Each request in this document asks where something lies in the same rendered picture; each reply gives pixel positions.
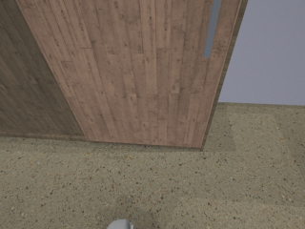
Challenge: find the handle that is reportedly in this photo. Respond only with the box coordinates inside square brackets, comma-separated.
[203, 0, 222, 58]

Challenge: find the wardrobe door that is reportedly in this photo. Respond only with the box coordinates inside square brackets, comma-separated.
[0, 0, 85, 136]
[15, 0, 242, 148]

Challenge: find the robot left thigh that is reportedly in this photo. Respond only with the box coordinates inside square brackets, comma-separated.
[107, 219, 134, 229]

